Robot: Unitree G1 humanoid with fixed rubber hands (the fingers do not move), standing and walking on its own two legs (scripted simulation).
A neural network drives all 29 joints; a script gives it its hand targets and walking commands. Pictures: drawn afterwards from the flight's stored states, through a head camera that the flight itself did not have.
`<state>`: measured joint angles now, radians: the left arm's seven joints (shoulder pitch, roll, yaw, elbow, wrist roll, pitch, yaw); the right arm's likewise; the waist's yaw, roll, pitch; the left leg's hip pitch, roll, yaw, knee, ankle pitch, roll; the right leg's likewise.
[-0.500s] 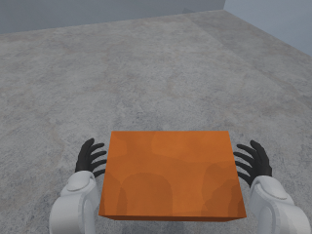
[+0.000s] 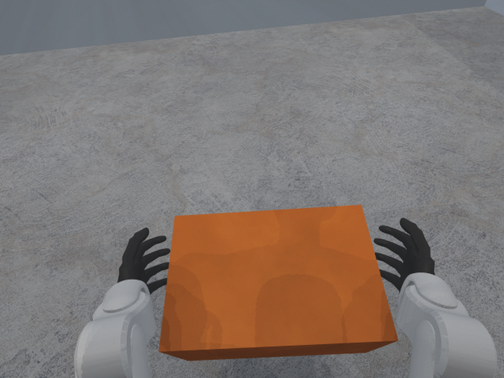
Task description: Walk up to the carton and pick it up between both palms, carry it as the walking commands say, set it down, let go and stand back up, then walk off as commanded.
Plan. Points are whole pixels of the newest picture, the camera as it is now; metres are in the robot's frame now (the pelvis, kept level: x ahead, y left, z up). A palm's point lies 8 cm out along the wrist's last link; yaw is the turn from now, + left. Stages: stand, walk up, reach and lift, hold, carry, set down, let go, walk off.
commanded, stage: carry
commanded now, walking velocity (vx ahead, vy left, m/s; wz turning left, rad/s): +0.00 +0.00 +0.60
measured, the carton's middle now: (271, 285) +0.28 -0.01 +0.01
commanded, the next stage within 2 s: none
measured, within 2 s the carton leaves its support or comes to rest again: neither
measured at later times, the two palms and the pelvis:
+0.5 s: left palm out of the picture +0.13 +0.31 +0.10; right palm (293, 280) +0.24 -0.03 +0.11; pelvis -0.04 +0.07 +0.00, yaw +17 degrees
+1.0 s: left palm out of the picture +0.00 +0.36 +0.09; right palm (213, 304) +0.22 +0.07 +0.09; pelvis -0.09 +0.08 -0.01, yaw +36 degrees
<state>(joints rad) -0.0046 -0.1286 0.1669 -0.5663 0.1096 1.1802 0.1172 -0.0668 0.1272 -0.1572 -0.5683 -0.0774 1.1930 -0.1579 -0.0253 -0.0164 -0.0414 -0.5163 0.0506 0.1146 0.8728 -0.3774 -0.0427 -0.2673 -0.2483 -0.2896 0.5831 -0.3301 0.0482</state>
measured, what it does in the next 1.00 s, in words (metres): walks backwards, turning left: left foot, then right foot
